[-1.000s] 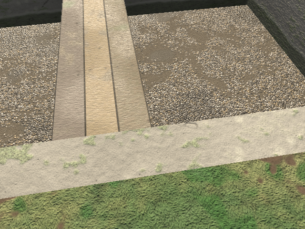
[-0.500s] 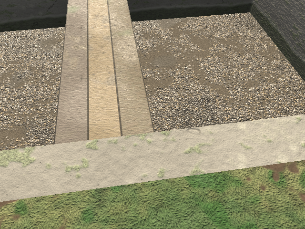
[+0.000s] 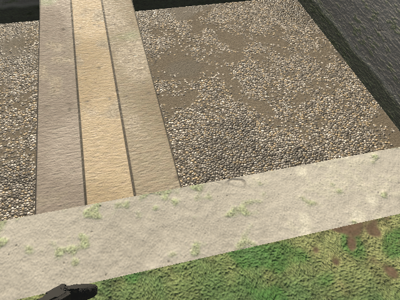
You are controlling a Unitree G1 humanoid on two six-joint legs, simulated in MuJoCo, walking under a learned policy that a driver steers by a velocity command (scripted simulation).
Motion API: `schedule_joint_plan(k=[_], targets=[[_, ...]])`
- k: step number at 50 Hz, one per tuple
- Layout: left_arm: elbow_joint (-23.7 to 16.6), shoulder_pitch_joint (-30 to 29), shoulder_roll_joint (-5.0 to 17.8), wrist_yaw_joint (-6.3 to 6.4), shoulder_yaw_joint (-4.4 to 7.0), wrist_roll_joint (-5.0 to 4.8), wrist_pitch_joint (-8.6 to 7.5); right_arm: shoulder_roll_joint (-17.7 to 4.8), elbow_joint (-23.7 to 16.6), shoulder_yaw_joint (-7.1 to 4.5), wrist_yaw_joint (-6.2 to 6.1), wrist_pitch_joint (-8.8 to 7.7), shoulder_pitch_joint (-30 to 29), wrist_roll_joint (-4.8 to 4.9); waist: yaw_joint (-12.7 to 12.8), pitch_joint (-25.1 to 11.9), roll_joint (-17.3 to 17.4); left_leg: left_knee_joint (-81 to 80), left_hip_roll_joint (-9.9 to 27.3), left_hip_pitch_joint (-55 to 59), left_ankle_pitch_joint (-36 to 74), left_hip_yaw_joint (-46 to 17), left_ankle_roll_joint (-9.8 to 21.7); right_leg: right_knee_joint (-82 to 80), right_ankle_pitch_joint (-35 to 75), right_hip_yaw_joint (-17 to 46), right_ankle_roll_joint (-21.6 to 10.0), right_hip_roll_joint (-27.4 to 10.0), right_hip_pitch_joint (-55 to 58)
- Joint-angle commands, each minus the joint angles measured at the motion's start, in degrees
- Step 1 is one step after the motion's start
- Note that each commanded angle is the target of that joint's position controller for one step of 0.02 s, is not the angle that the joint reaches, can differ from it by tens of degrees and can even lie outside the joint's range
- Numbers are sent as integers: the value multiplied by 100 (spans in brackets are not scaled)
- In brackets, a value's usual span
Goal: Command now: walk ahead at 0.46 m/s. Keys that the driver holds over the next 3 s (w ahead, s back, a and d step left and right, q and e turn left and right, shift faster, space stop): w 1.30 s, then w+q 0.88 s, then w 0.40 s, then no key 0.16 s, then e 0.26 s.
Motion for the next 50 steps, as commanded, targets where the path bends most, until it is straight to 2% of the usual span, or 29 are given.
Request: schedule_joint_plan(k=[1, 3, 5, 6, 7, 8, 9, 10, 11, 12, 15, 20, 23, 27, 29, 30, 31, 32, 33, 34, 35, 36, 37, 38, 40, 44, 48, 49, 50], targets=[[-628, -923, 340, -86, 31, -22, -136, -1077, -140, -228, -51, -10, 195, 63, 186, 738, 753, -117, 1562, -466, 2571, -539, 700, -439, 67, -41, -187, 136, 38], [-567, -583, 567, -99, 123, -1, -155, -1212, -208, -291, -54, 34, 51, 35, 513, 341, 862, 498, 1645, -139, 4216, -450, 581, -487, -243, -129, -390, 336, 666], [-106, 964, 958, -21, 349, -17, -118, -1232, -304, -306, -51, 137, -109, -38, 1322, -701, 928, 2334, 1352, -425, 5743, -194, 368, -511, -321, -330, -709, 629, 2677], [152, 2053, 1268, 51, 441, 45, -77, -1055, -457, -226, -48, 144, -99, -123, 1682, -1492, 477, 4035, 1104, -1818, 4175, -138, 240, -280, -567, 764, -1047, -318, 4600], [346, 2433, 1648, 2, 497, 114, -71, -72, -497, 36, 44, 24, 784, -93, 1135, -2532, -1275, 6211, -130, -3912, -626, -233, -104, -1051, -2169, 3806, -2077, -1830, 6412], [374, 2279, 1029, -3, 339, 90, -74, -671, -457, -97, 90, -152, 340, 83, 1343, -2203, -870, 6969, -25, -4541, -1413, -951, 4, -1876, -2778, 4562, -1947, -1771, 5991], [314, 1672, 837, 14, 266, 82, -102, -1052, -742, -217, 105, -257, -350, 257, 1195, -1075, -679, 7097, 283, -4970, -986, -786, 101, -2014, -2456, 3626, -1658, -1593, 5047], [231, 1199, 736, 12, 225, 100, -143, -1091, -843, -225, 54, -306, -709, 271, 996, -581, -56, 6817, 599, -4729, -443, -675, 130, -2175, -1655, 2858, -1516, -1389, 4040], [201, 936, 567, -26, 172, 154, -192, -1015, -832, -258, 15, -267, -802, 199, 810, -341, 218, 6504, 783, -4466, -145, -600, 94, -2292, -965, 2257, -1426, -1165, 3353], [232, 826, 463, -50, 129, 231, -233, -935, -792, -285, -8, -186, -603, 143, 573, -351, 1, 6294, 938, -4074, 50, -658, 73, -2403, -623, 1852, -1373, -962, 2949], [433, 955, 454, -58, 112, 161, -279, -677, -840, -286, -18, 19, -513, 79, 375, -147, -127, 5733, 1066, -3908, 147, -545, -60, -2735, -294, 1273, -1446, -803, 2297], [634, 1432, 749, 135, 174, 187, -183, -628, -1360, -256, 16, 32, -1777, -49, 672, 225, 19, 3865, 1072, -4499, 1726, -367, -245, -2904, -16, 709, -1350, -626, 2353], [767, 1783, 885, 190, 204, 174, -110, -571, -1467, -194, 64, 1, -2201, -29, 867, 217, 16, 2983, 778, -4019, 2324, -105, -257, -2698, 150, 397, -1204, -504, 2423], [985, 2106, 934, 213, 251, 39, -45, -669, -1747, -187, 113, 7, -2633, 36, 937, 292, -1, 2513, 662, -4156, 1750, -179, -98, -2204, 344, 593, -1181, -945, 3196], [1025, 1993, 1029, 221, 283, -7, 5, -907, -1739, -271, 155, -11, -2284, 66, 671, 158, -79, 2267, 548, -3687, 1316, -135, 52, -1840, 719, 692, -1043, -1093, 3438], [980, 1818, 1076, 231, 290, -8, 55, -1039, -1574, -350, 156, -5, -1786, 29, 388, -119, -60, 2105, 328, -2966, 1184, 90, 169, -1240, 1573, 533, -937, -926, 3427], [938, 1805, 929, 228, 231, 12, 89, -1320, -1287, -508, 129, -3, -816, 26, 3, -701, 92, 2119, 308, -1733, 1380, 109, 349, -54, 1895, 263, -749, -564, 3126], [830, 1982, 573, 223, 88, 116, 65, -1774, -1126, -619, 73, 26, 163, 0, -238, -1600, 872, 2073, 1532, -245, 1536, -1367, 828, 1977, 143, -56, -486, -112, 2152], [885, 2721, -82, 136, -53, 50, -38, -1905, -1044, -601, 152, 65, 174, -17, 271, -2114, 2182, 1176, 2454, 1032, 93, -4021, 1662, 3503, -3430, 370, -235, 854, 240], [920, 2365, 613, 109, 100, -74, -99, -1283, -1146, -445, 196, 66, -83, 63, 121, -1584, 1336, 826, 2302, 649, -994, -4062, 1433, 4038, -3475, 960, -305, 511, -355], [754, 1862, 807, 95, 168, -164, -128, -1055, -1245, -376, 200, 65, -518, 58, 184, -796, 1053, 712, 2146, -71, -1055, -3274, 1203, 4110, -3003, 782, -361, 254, -650], [686, 1599, 738, 133, 166, -115, -126, -995, -1349, -348, 205, 57, -925, -1, 347, -434, 582, 553, 1915, -769, -625, -2706, 1078, 3839, -2440, 645, -335, -30, -477], [661, 1479, 691, 160, 199, -20, -96, -876, -1385, -317, 206, 37, -1156, -55, 470, -174, 553, 402, 1678, -1257, -133, -2250, 1013, 3451, -2019, 624, -287, -197, -307], [707, 1613, 629, 157, 228, 23, -37, -813, -1330, -305, 181, 15, -1157, -118, 593, -205, 665, 323, 1548, -1510, 318, -1919, 937, 3269, -1720, 628, -235, -343, 48], [745, 1751, 430, 152, 230, 30, 70, -693, -1124, -274, 158, -13, -888, -82, 689, -212, 681, 283, 1442, -1615, 1256, -1526, 996, 3068, -1490, 556, -103, -424, 220], [334, 864, 266, 215, 198, 88, 110, -940, -857, -335, 67, -32, -460, -64, 527, 78, 513, 187, 1428, -1468, 2154, -1061, 1031, 1903, -666, 444, 44, -465, -421], [120, 286, 73, 172, 134, 73, 68, -929, -653, -312, 0, 26, -184, -55, 401, 241, 633, 267, 1276, -1484, 2566, -644, 845, 680, 292, 222, -37, -296, -177], [-47, -38, 51, 134, 132, 138, 45, -840, -603, -243, -45, 78, -128, -66, 359, 240, 531, 407, 1141, -1606, 3112, -492, 753, 527, 466, 90, -67, -115, 53], [-104, -114, 25, 99, 124, 127, 28, -883, -558, -237, -73, 120, -63, -52, 361, 237, 569, 523, 1103, -1640, 3216, -390, 733, 367, 533, 9, -93, -24, 208]])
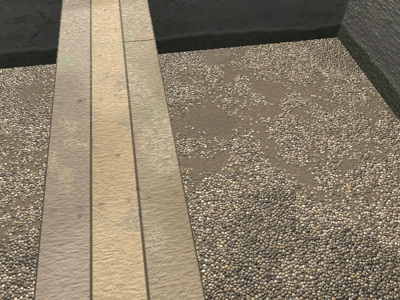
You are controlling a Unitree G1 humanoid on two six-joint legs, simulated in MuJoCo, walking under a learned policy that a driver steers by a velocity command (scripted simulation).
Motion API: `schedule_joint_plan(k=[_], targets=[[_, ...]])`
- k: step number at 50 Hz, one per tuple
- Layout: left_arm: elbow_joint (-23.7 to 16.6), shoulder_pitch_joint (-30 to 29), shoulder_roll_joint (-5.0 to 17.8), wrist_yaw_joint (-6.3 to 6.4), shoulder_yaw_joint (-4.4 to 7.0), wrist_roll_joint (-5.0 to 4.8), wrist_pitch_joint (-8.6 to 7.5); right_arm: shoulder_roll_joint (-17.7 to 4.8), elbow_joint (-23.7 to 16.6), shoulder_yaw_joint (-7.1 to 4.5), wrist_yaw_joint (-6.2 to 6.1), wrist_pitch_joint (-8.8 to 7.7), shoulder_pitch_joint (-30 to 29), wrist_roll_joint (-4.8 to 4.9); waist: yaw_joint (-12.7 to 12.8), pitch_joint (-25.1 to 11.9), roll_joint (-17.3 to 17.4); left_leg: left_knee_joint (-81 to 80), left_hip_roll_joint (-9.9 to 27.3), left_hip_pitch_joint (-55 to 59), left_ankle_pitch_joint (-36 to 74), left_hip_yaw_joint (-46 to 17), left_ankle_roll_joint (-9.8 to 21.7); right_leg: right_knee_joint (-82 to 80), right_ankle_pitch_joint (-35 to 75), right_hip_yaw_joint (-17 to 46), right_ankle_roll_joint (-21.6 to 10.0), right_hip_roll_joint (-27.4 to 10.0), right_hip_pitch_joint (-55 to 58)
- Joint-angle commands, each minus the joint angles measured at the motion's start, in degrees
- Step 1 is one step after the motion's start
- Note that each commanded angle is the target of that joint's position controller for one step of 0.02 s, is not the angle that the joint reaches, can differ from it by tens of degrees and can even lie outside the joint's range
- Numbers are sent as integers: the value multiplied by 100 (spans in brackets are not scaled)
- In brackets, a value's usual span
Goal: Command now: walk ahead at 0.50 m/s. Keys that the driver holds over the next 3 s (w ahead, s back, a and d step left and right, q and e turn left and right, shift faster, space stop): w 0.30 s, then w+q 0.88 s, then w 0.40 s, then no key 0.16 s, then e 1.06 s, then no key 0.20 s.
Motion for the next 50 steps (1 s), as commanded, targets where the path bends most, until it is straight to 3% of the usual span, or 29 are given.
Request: schedule_joint_plan(k=[1, 3, 5, 7, 8, 9, 10, 11, 12, 14, 17, 20, 21, 24, 26, 27, 31, 35, 37, 40, 41, 42, 43, 45, 46, 47, 48, 49, 50], targets=[[-544, -605, 50, -91, -35, 0, -98, -884, -43, -121, -92, 58, 326, 35, 21, 236, 680, -205, 1342, -404, 2617, -552, 647, -344, 244, -394, -68, 322, 376], [-616, -436, 102, -174, -9, -51, -87, -807, 37, -119, -50, 122, 439, -54, 153, 5, 853, 138, 1435, -382, 3143, -504, 736, 82, -123, -380, -143, 441, 809], [-662, -111, 216, -220, 52, -18, -66, -808, 15, -128, -90, 193, 208, 0, 442, -125, 885, 584, 1541, -212, 3671, -599, 675, -30, -781, -322, -288, 540, 1205], [-243, 1476, 472, -282, 225, 32, -111, -845, 18, -138, -147, 293, -119, 107, 1281, -590, 685, 2186, 1220, -540, 4031, -432, 471, -740, -383, -344, -459, 748, 2883], [-117, 2198, 1149, -266, 377, 149, -126, -822, -132, -110, -210, 312, 34, -13, 1343, -1093, -484, 4396, 552, -1534, 1843, -95, 106, -1358, 763, 1200, -739, -352, 4058], [-263, 2099, 994, -329, 235, 57, -118, -74, 110, 35, -121, 224, 1294, -120, 610, -1651, -1546, 6076, -233, -2903, -2337, -1028, 57, -1320, 1608, 2904, -1354, -1202, 5151], [-220, 2202, 761, -376, 232, 57, -103, -391, 191, -66, -70, 157, 1433, 151, 716, -1575, -1559, 6692, -255, -3590, -2156, -1733, 142, -2050, -10, 3601, -1705, -1373, 4693], [-214, 1840, 548, -381, 196, 25, -110, -805, -11, -205, -120, 167, 683, 296, 684, -513, -747, 7029, -95, -3997, -1664, -1486, 56, -2320, -706, 3049, -1714, -1304, 3835], [-428, 946, 462, -314, 124, 91, -130, -1025, -187, -289, -241, 213, 144, 248, 465, -59, -156, 6689, 93, -3578, -925, -1399, 21, -2687, -350, 2216, -1534, -1024, 2805], [-408, 521, 256, -232, 63, 180, -262, -977, -213, -311, -340, 367, 285, 105, 149, 17, -320, 5980, 438, -2926, -415, -1454, -78, -3010, -332, 1499, -1349, -634, 2153], [-178, 840, 179, -95, 54, 147, -338, -807, -206, -297, -357, 445, 322, 179, 91, -3, 13, 5108, 601, -2909, -29, -1661, -64, -3083, 387, 972, -1100, -473, 2501], [-61, 1034, 388, 80, 145, 132, -257, -758, -398, -274, -333, 504, -24, 125, 237, -2, -82, 3869, 767, -3135, 456, -1766, -126, -3222, 449, 543, -684, -444, 2964], [-97, 1079, 556, 112, 181, 26, -157, -797, -466, -276, -279, 557, 2, 247, 224, 116, -229, 3781, 793, -3361, 627, -1830, -170, -3232, 237, 655, -768, -462, 3033], [-241, 887, 528, 196, 198, -119, -39, -514, -722, -153, -189, 592, -177, 194, 211, 244, -230, 3922, 919, -4146, 762, -1985, -315, -3238, 669, 546, -979, -738, 3465], [-226, 987, 540, 195, 198, -69, -42, -740, -976, -194, -176, 545, -370, 216, 251, 257, -3, 4053, 986, -4569, 874, -1992, -292, -3224, 849, 271, -1008, -837, 3825], [-225, 940, 464, 214, 187, 17, -50, -748, -999, -198, -183, 507, -511, 78, 353, 288, 186, 3725, 995, -4554, 1062, -1933, -278, -3262, 889, -92, -809, -741, 3978], [-301, 865, 536, 123, 164, -103, -131, -602, -1241, -188, -34, 434, -840, 329, 423, 491, 45, 4154, 1171, -5128, 673, -1612, -371, -3373, 443, -221, -1106, -1023, 4547], [-348, 979, 666, 36, 201, -110, -64, -521, -1508, -175, 111, 432, -1384, 285, 638, 723, 86, 3787, 1161, -5400, 630, -1122, -300, -3257, 1210, -746, -1209, -1110, 5024], [-339, 798, 635, 80, 166, -316, -108, -353, -1716, -5, 103, 303, -1755, 389, 498, 668, -121, 3812, 1061, -5320, 514, -1085, -178, -3111, 1850, -911, -1029, -1338, 5142], [-324, 1003, 874, 76, 197, -296, -92, -265, -1815, 50, 223, 251, -2224, 399, 647, 644, -187, 3827, 1080, -5496, 326, -623, -8, -3086, 1263, -1190, -892, -1419, 5570], [-368, 770, 129, -12, -36, -417, -229, -792, -1554, -96, 704, 109, -2025, 474, 672, 408, 241, 3091, 1088, -4878, 233, 22, 125, -3501, 617, -1941, -343, -1032, 5295], [-414, 601, 316, -23, -40, -432, -304, -584, -1603, -84, 876, 104, -2498, 532, 783, 762, -281, 2713, 1069, -4003, 599, 454, 106, -3497, 550, -2212, -278, -720, 4337], [-579, 377, 570, 33, -52, -549, -297, -671, -1634, -128, 934, 142, -2502, 627, 837, 814, -1026, 2589, 1126, -2830, 649, 556, 98, -3425, 271, -2252, -456, -635, 3362], [-829, 21, 782, 102, -62, -163, -332, -1273, -1289, -522, 882, 139, -1323, 332, 28, -198, -454, 2662, 527, -1044, -772, 625, 382, -1426, 1392, -2220, -578, -628, 3066], [-1025, -131, 859, 109, -67, 71, -287, -1440, -979, -685, 805, -5, -356, 310, -513, -949, -58, 2343, 49, 88, -1294, 804, 499, 200, 927, -2179, -560, -298, 2792], [-1168, 153, 616, 123, -94, 105, -233, -1641, -865, -749, 725, -144, 105, 572, -470, -1592, 1269, 1576, 874, 1543, -2443, -433, 320, 2358, -4099, -2157, -401, 400, 1598], [-1746, 104, 548, 4, 0, -186, -297, -1863, -972, -728, 1113, -260, 483, 734, -23, -2333, 2712, 607, 1733, 3065, -4263, -3463, 764, 4108, -5389, -1483, -178, 1162, -1123], [-1427, 393, 576, -41, -81, -221, -276, -1476, -1075, -641, 1234, -278, 482, 612, -296, -2394, 2200, -15, 1713, 2855, -3133, -3665, 1086, 4265, -4395, -1075, -154, 916, -1414], [-1223, 381, 515, -37, -88, -110, -294, -1261, -1174, -577, 1300, -456, 205, 525, -238, -1793, 1442, 86, 1848, 2049, -1792, -3627, 1354, 4572, -3955, -1020, -61, 696, -1526]])
Over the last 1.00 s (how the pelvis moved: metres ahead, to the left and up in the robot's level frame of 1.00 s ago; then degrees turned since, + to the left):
0.54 0.02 0.01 1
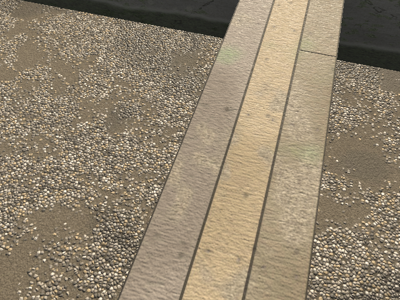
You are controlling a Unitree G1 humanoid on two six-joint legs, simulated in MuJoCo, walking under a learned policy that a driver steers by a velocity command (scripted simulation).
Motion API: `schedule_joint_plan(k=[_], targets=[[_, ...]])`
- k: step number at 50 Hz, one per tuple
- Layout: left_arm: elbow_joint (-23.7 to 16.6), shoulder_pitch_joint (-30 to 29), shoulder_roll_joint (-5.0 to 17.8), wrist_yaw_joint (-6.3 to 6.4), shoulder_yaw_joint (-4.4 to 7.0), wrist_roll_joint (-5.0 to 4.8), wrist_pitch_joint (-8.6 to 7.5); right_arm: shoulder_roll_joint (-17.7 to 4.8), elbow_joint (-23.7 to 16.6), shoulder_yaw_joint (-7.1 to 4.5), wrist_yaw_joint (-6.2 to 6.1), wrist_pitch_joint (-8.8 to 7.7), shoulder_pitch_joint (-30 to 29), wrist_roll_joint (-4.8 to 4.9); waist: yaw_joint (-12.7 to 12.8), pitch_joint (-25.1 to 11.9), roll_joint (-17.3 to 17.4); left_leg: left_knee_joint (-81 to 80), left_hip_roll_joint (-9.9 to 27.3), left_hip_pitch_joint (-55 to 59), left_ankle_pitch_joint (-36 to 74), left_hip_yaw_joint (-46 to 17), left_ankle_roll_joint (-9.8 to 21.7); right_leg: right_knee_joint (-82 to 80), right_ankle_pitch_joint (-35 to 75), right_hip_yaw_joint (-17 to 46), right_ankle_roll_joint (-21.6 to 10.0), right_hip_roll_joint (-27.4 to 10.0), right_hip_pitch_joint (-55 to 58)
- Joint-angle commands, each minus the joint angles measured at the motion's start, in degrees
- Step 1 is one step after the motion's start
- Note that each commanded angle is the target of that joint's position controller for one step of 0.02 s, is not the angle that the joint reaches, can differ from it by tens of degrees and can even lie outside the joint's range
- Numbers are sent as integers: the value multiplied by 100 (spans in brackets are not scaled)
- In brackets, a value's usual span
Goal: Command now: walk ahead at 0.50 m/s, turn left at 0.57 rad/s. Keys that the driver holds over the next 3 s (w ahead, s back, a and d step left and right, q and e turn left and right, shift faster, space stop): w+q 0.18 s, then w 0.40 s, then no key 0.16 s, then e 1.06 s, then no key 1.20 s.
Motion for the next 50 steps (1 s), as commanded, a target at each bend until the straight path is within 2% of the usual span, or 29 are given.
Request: schedule_joint_plan(k=[1, 2, 3, 5, 6, 9, 12, 15, 17, 18, 19, 20, 21, 22, 24, 26, 28, 30, 32, 34, 35, 37, 38, 39, 41, 42, 43, 46, 50], targets=[[-430, -35, 405, 18, 32, 186, -218, -634, -164, -208, 288, -374, 1593, -135, -782, -1967, 810, -2601, 1298, 4458, -1264, -3380, 1301, 2245, 264, -12, 49, 340, -3814], [-347, -61, 432, 58, 37, 212, -356, -380, -212, -169, 158, -449, 952, -292, -490, -1373, 153, -2535, 1301, 3145, -1413, -2926, 1128, 1718, 816, 38, 149, -53, -3316], [-331, -155, 355, 19, 19, 152, -499, -207, -401, -96, 63, -428, 523, -223, -544, -1008, 79, -2533, 1230, 2156, -1134, -2766, 937, 1608, 874, -24, 181, -110, -3081], [-540, -489, 265, -22, -6, 262, -606, -165, -597, -42, -190, -370, 114, -220, -357, -1019, -16, -2664, 1019, 974, -850, -2403, 905, 1243, 1235, -42, 115, -194, -2390], [-637, -826, 267, -61, 66, 318, -598, -240, -639, -33, -369, -271, -23, -9, -241, -829, -169, -2758, 1017, 496, -585, -2413, 823, 824, 1580, -9, 137, -334, -2365], [-759, -1267, 144, -229, 108, 205, -621, -166, -838, 64, -697, -80, -48, -99, -261, -828, -251, -2709, 717, 330, 150, -2038, 854, -470, 2069, -234, 98, -197, -2240], [-480, -1118, -101, -354, 19, 85, -655, -91, -800, 86, -738, -70, 541, -300, -448, -689, -196, -2529, 767, 723, 695, -2033, 718, -1293, 2425, -313, -81, -52, -2166], [-314, -1179, -199, -510, -95, 8, -583, -45, -969, 47, -688, -158, 588, -352, -471, -424, -271, -2466, 889, 1457, 1041, -2294, 469, -1806, 2007, -300, -279, 42, -2427], [-224, -1150, -31, -557, -36, -58, -466, 59, -1077, 102, -623, -252, 582, -495, -464, -437, 26, -2084, 770, 1960, 1973, -2079, 250, -2591, 1711, -405, -352, 330, -1995], [-159, -880, 92, -633, 31, -6, -434, 105, -1145, 148, -623, -307, 590, -579, -304, -659, 38, -1536, 505, 2056, 2744, -1828, 100, -3161, 2178, -480, -433, 499, -1292], [-126, -264, 301, -650, 127, 29, -421, 133, -1289, 184, -637, -346, 429, -653, -1, -1320, 40, -518, 234, 1802, 2642, -1443, -140, -3341, 2672, 25, -625, 63, -25], [-21, 650, 631, -678, 213, 19, -453, 174, -1537, 195, -574, -287, 503, -497, 214, -2367, -575, 1270, -387, 286, 406, -723, -500, -3753, 2835, 2200, -1052, -1378, 1953], [207, 1361, 673, -776, 357, -66, -398, 53, -1392, 117, -600, -183, 597, -138, 458, -2379, -1460, 2945, -840, -1614, -3039, -230, -459, -4638, 3736, 4179, -1442, -1941, 3148], [280, 1021, 555, -821, 361, -7, -393, 58, -1330, 149, -746, -123, 713, -36, 57, -1821, -954, 3833, -490, -2780, -2811, -114, -469, -4610, 3773, 4063, -1520, -1829, 3261], [43, 156, 240, -631, 343, 153, -432, 124, -1231, 261, -872, -156, 214, -141, -140, -1428, -63, 4149, 177, -2276, -1991, -100, -687, -4266, 4159, 2349, -1521, -1325, 1735], [181, -230, 24, -390, 253, -58, -334, 517, -1345, 411, -853, -60, -68, -194, -395, -1085, 364, 3078, 386, -1474, -1731, -215, -789, -4415, 3756, 1539, -1235, -1016, 303], [275, -350, 122, -261, 242, 36, -202, 777, -1761, 483, -840, -142, -514, -399, -360, -1279, 258, 1589, 60, -352, -1187, 344, -805, -4548, 4228, 574, -1080, -538, -432], [329, -406, 446, -273, 364, 150, -171, 1030, -2054, 569, -842, -229, -955, -543, -178, -1360, -366, 257, -456, 630, -729, 901, -693, -4487, 4570, -74, -946, -152, -631], [410, -216, 388, -268, 480, 217, -139, 907, -2044, 569, -964, -266, -841, -647, -138, -1308, -1008, -513, -623, 987, -42, 905, -468, -4174, 5138, -187, -769, -97, -269], [289, -264, 321, -132, 563, 287, -138, 732, -1869, 555, -1067, -281, -457, -717, -344, -1438, -803, -1377, -707, 1632, 1020, 857, -355, -3584, 5393, -161, -546, 38, 64], [211, -485, 169, -43, 531, 348, -164, 737, -1756, 595, -1131, -323, 22, -784, -683, -1496, -622, -2156, -477, 2491, 2029, 545, -294, -3137, 5055, -159, -260, 73, -207], [95, -300, -253, 66, 439, 211, -49, 150, -2042, 556, -1207, -355, 385, -726, -593, -2505, 316, -2209, 2511, 3933, 6220, -2847, -431, -731, -837, -224, -93, 796, -1078], [241, 512, 184, 125, 554, 182, -3, 340, -1905, 528, -985, -258, 614, -593, -501, -2299, 736, -2262, 2953, 4155, 6581, -3187, 737, 56, -916, 26, -198, 780, -2107], [315, 562, 531, 151, 560, 41, 57, 536, -1882, 531, -883, -153, 467, -464, -554, -2252, 954, -2439, 2686, 4094, 4902, -2819, 1155, 845, -656, 11, -134, 495, -2478], [257, -130, 617, 227, 598, 4, 214, 775, -1756, 605, -926, -176, 174, -392, -396, -1564, 150, -3170, 2202, 2876, 1318, -2508, 1182, 992, -30, 100, -31, 142, -2533], [125, -357, 459, 224, 551, 30, 254, 790, -1731, 598, -1033, -194, -122, -345, -204, -1149, 13, -3343, 1903, 2141, 1196, -2051, 1040, 859, 284, 72, 62, 99, -2313], [-29, -533, 281, 223, 542, 33, 286, 846, -1832, 629, -1159, -212, -499, -444, -19, -1080, 111, -3372, 1665, 1884, 1700, -1531, 903, 633, 471, 42, 159, 78, -2158], [-286, -580, -79, 439, 456, 89, 429, 877, -2002, 678, -1325, -76, -954, -619, 94, -1576, 520, -3106, 1100, 2064, 2969, -272, 920, -130, 859, -268, 325, 254, -1756], [-555, -893, -3, 519, 395, 64, 477, 602, -1898, 598, -1377, 178, -711, -424, -159, -1604, 865, -3234, 1210, 2262, 1949, 85, 1221, -1205, 1082, -544, 297, 307, -1597]])
Over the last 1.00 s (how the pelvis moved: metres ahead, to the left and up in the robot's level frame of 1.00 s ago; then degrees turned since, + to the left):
0.37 0.11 -0.05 22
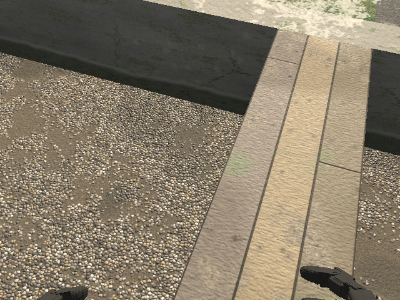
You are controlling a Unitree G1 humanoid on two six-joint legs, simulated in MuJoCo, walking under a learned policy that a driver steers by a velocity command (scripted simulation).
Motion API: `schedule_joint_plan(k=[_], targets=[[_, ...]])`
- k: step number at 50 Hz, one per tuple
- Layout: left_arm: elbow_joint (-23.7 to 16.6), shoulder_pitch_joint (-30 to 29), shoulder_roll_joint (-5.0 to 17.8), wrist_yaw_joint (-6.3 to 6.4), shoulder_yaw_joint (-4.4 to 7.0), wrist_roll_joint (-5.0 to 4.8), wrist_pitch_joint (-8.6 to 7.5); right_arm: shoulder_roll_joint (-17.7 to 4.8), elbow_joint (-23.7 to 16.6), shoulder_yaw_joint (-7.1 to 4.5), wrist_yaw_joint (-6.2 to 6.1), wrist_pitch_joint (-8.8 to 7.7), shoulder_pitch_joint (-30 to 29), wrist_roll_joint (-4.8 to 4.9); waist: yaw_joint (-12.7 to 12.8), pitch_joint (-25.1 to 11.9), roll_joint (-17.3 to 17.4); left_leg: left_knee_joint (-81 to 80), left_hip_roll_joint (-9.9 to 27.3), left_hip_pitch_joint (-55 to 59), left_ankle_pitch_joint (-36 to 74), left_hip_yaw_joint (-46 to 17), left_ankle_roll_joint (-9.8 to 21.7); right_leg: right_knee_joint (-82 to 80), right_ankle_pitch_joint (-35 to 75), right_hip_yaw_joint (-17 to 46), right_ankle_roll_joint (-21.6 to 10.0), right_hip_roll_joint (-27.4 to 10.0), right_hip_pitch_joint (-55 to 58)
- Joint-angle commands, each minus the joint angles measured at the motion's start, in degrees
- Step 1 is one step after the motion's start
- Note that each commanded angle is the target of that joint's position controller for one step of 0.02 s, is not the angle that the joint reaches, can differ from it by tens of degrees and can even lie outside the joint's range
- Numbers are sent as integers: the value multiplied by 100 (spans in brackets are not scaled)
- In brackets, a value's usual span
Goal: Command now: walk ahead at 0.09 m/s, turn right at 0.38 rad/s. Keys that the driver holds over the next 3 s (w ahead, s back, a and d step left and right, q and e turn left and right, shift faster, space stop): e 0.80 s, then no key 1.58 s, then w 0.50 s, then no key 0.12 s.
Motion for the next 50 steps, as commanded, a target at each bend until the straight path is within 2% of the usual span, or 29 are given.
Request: schedule_joint_plan(k=[1, 3, 5, 6, 7, 8, 9, 10, 11, 13, 14, 15, 18, 20, 22, 24, 25, 26, 27, 28, 29, 31, 32, 35, 41, 46, 48, 49, 50], targets=[[-519, -128, 280, 7, -2, 12, -35, -625, -493, -183, -113, 70, -459, 66, 39, -991, 1115, -684, 1263, 760, 928, -510, 1167, -747, 330, -321, -55, 100, 495], [-382, 312, 250, -181, -38, 50, -90, -674, -407, -210, -163, 102, -489, 10, 141, -938, 1170, -471, 1320, 602, 601, -471, 1092, -1427, 610, -269, -256, -16, 868], [-84, 1082, 212, -307, -56, 99, -117, -642, -437, -225, -225, 109, -698, 30, 452, -982, 1043, 161, 1228, 345, 486, -242, 747, -2758, 1503, -236, -426, 32, 1659], [120, 1391, 188, -324, -58, 85, -191, -390, -380, -200, -253, 137, -425, -30, 339, -1239, 407, 1206, 835, 349, -141, 82, 412, -3426, 1358, -34, -332, 69, 2142], [96, 1162, 601, -313, 19, 32, -281, -98, -458, -155, -269, 236, -351, -74, -5, -1258, -708, 2531, 271, -549, -2197, 414, 207, -3719, 2781, 1135, -104, -965, 2356], [-140, 763, 1287, -506, 127, -95, -309, -250, -758, -246, -141, 269, -784, 62, -44, -992, -1215, 3576, -566, -2455, -3665, 167, -31, -4014, 3736, 2977, -705, -1967, 2728], [-328, 667, 1364, -653, 163, -112, -279, -561, -587, -385, -68, 234, -793, 163, 317, -1005, -1261, 4731, -493, -2855, -3873, -187, -397, -4276, 3883, 3243, -1595, -2117, 2693], [-427, 224, 1204, -732, 80, -110, -237, -717, -457, -509, -107, 210, -783, 220, 4, -839, -1116, 5286, -107, -2993, -3331, -431, -638, -4042, 3418, 2746, -1760, -1738, 2504], [-439, -80, 982, -745, 44, -162, -244, -726, -321, -561, -96, 170, -885, 266, -121, -623, -893, 5405, 81, -2898, -2861, -512, -720, -3947, 2538, 2351, -1631, -1410, 2093], [-324, -383, 539, -466, -93, -211, -284, -487, -277, -560, 94, 146, -1046, 246, -308, -388, -648, 5358, 81, -2366, -1996, -351, -681, -3919, 1597, 1701, -1231, -736, 1094], [-343, -493, 457, -353, -111, -236, -257, -344, -340, -544, 143, 155, -1001, 63, -335, -637, -654, 5223, -2, -1922, -1829, -198, -644, -3751, 1805, 1480, -1232, -595, 881], [-314, -387, 413, -264, -116, -193, -237, -274, -411, -557, 151, 179, -1100, -17, -264, -815, -613, 5086, -153, -1728, -1735, -71, -642, -3657, 1962, 1451, -1271, -597, 954], [-272, 3, 670, -267, 38, -15, -209, -140, -554, -501, 97, 113, -1135, -133, 98, -862, -606, 4066, -430, -1522, -2227, 108, -562, -3488, 2219, 1631, -1344, -628, 1295], [-224, 115, 798, -266, 153, -28, -221, -69, -626, -461, 111, 63, -925, -148, 173, -784, -745, 3269, -553, -1040, -2504, 2, -470, -3425, 2388, 1846, -1352, -712, 1263], [-209, 106, 825, -217, 222, -81, -268, -197, -569, -530, 186, 116, -532, -110, 60, -704, -752, 2233, -580, -214, -2446, -277, -370, -3342, 2682, 2185, -1205, -837, 998], [-289, -89, 781, -117, 269, -40, -273, -302, -352, -622, 237, 195, 223, -20, -321, -570, -564, 541, -579, 768, -1066, -456, -361, -3002, 2151, 2393, -849, -601, 541], [-269, -24, 449, -93, 211, -72, -280, -430, -248, -656, 207, 187, 425, -35, -306, -557, -3, -291, 95, 1450, -883, -1087, -520, -2151, 1053, 2085, -634, -258, -23], [-658, -264, 165, -45, 122, -204, -234, -1117, -393, -815, 157, 179, 230, 67, -37, -768, 1203, -361, 2156, 2207, 195, -2862, -710, -308, -504, 1105, -473, 719, -1563], [-796, -890, 681, -6, 255, -116, -321, -806, -598, -699, 314, 112, 244, 73, -410, -863, 1164, -373, 2720, 2002, 1593, -3526, -74, 865, -961, 498, -265, 591, -2297], [-726, -887, 778, 24, 300, -201, -386, -561, -576, -577, 391, 76, 18, 124, -224, -914, 951, -300, 2332, 1871, 1394, -3192, 138, 1785, -727, 439, -73, 359, -2324], [-731, -1001, 685, 3, 247, -213, -370, -553, -467, -554, 411, 10, -363, 156, 6, -683, 884, -298, 1950, 1528, 936, -2700, 225, 2226, -227, 332, 83, 104, -2402], [-688, -1115, 254, -163, 54, -277, -218, -358, -316, -478, 133, -8, -892, 124, 223, -578, 743, -278, 1265, 916, 955, -1683, 512, 2603, 507, 300, 274, -228, -2129], [-629, -1046, 136, -234, 7, -231, -163, -327, -231, -455, 14, -7, -774, 112, 153, -746, 562, -255, 1149, 943, 1387, -1351, 617, 2669, 724, 187, 301, -195, -1958], [-679, -906, -84, -217, -135, 43, -94, -397, 98, -469, -52, -24, -398, 31, -30, -1012, 133, -151, 1233, 1447, 1620, -913, 681, 2319, 914, -45, 326, -100, -1988], [-1421, -1640, -422, -356, -430, 112, -47, -875, 791, -754, 42, 65, 324, 11, -295, -939, 636, 86, 1668, 2048, 1976, -609, 695, 542, 713, -335, 121, 117, -1708], [-1653, -1121, -585, -412, -572, 143, -110, -930, 1072, -941, 144, 144, -129, 44, -1, -665, 864, 463, 1611, 1392, 1736, -281, 449, -1161, 658, -164, -226, 377, -175], [-1492, -586, -561, -506, -604, 170, -186, -963, 1077, -980, 182, 189, -222, 67, 131, -790, 560, 1056, 1480, 1091, 1432, -88, 213, -2137, 1157, -291, -379, 563, 733], [-1367, -193, -573, -521, -620, 171, -319, -860, 1080, -939, 216, 216, -321, -13, 369, -1017, 118, 1755, 1240, 691, 1048, 163, 11, -3001, 2097, -183, -363, 600, 1677], [-1457, -23, -139, -448, -549, 246, -501, -647, 945, -840, 237, 236, -471, -127, 512, -1564, -536, 3158, 837, -238, -907, 383, -215, -3170, 3651, 1026, -314, -383, 2939]])
Over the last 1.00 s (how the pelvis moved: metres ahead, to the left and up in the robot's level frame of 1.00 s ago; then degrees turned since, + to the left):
0.46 0.02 0.05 4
